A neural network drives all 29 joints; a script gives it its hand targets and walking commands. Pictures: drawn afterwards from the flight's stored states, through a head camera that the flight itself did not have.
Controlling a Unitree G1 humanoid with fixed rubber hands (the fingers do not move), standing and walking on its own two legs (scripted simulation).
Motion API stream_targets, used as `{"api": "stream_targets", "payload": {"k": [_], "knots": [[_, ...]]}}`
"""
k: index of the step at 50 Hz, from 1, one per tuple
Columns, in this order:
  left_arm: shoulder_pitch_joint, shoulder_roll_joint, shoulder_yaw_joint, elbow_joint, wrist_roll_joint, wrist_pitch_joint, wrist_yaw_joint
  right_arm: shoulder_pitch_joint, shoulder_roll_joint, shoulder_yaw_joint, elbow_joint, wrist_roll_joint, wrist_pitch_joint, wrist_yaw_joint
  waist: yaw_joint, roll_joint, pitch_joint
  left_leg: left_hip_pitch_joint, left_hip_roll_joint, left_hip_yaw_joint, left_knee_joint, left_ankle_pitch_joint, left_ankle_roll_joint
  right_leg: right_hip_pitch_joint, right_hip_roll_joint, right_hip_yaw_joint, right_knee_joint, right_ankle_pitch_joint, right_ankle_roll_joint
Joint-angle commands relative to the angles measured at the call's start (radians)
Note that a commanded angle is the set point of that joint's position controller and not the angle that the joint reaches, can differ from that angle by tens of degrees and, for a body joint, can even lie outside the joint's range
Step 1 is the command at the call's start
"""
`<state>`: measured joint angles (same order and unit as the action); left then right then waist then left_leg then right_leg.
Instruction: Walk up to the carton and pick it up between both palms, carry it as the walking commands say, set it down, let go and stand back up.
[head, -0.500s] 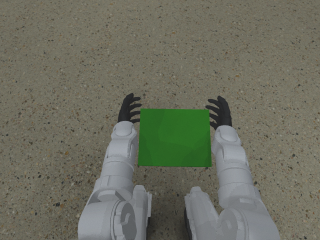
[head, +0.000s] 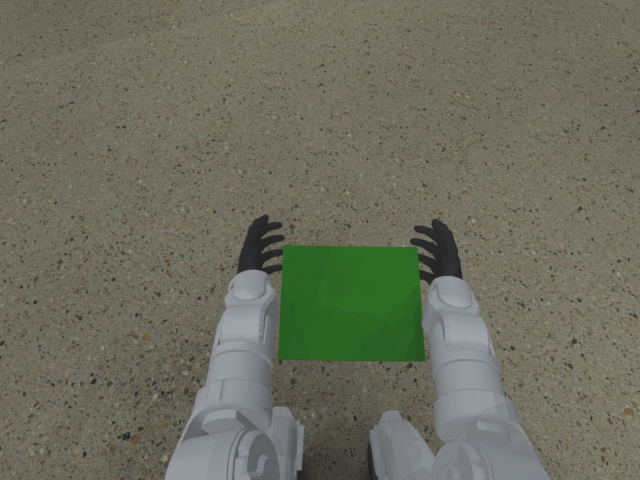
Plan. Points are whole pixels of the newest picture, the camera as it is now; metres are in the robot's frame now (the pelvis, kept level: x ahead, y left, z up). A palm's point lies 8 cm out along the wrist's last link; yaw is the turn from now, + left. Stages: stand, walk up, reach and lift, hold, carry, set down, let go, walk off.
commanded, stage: reach and lift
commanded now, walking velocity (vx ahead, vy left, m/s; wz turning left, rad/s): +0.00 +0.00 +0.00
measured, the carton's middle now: (345, 312) +0.35 -0.01 -0.12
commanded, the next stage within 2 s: none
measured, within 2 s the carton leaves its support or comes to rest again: neither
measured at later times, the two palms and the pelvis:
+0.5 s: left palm (240, 261) +0.36 +0.11 +0.04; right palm (464, 263) +0.35 -0.14 +0.05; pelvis +0.01 +0.01 +0.05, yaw +0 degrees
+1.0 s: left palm (234, 239) +0.35 +0.11 +0.12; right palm (502, 238) +0.34 -0.15 +0.12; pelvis +0.03 +0.00 +0.09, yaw +0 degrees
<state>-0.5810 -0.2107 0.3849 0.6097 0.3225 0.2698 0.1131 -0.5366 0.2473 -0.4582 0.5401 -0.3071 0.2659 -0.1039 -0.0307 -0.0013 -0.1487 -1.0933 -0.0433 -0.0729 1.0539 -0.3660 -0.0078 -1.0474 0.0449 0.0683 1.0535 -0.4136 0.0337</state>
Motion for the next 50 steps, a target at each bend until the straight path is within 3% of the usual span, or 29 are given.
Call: {"api": "stream_targets", "payload": {"k": [1,17,29,39,50], "knots": [[-0.470,-0.994,-0.528,0.106,-0.107,-0.005,-0.256,-0.485,1.000,0.565,0.146,0.104,0.016,0.264,-0.006,0.020,-0.551,0.453,-0.099,0.002,-0.155,0.214,0.003,0.266,0.103,-0.007,-0.175,0.230,-0.014],[-0.437,-1.007,-0.531,0.041,-0.093,0.047,-0.273,-0.433,1.028,0.531,0.164,0.090,0.063,0.296,-0.017,0.027,-0.430,0.670,-0.074,-0.011,-0.349,0.214,0.004,0.446,0.080,0.002,-0.360,0.226,-0.035],[-0.372,-1.023,-0.543,0.008,-0.122,0.106,-0.281,-0.367,1.016,0.539,0.130,0.107,0.121,0.308,-0.020,0.023,-0.340,0.848,-0.055,-0.026,-0.487,0.274,-0.003,0.616,0.063,0.006,-0.493,0.292,-0.046],[-0.327,-1.000,-0.552,-0.037,-0.145,0.173,-0.295,-0.315,1.019,0.548,0.089,0.137,0.193,0.300,-0.006,-0.004,-0.243,0.966,-0.050,-0.015,-0.589,0.303,0.008,0.751,0.047,0.015,-0.607,0.334,-0.042],[-0.299,-0.973,-0.609,-0.163,-0.210,0.282,-0.308,-0.270,1.014,0.595,-0.002,0.201,0.310,0.289,-0.007,-0.009,-0.157,1.067,-0.044,-0.009,-0.661,0.323,0.015,0.879,0.031,0.022,-0.683,0.373,-0.033]]}}
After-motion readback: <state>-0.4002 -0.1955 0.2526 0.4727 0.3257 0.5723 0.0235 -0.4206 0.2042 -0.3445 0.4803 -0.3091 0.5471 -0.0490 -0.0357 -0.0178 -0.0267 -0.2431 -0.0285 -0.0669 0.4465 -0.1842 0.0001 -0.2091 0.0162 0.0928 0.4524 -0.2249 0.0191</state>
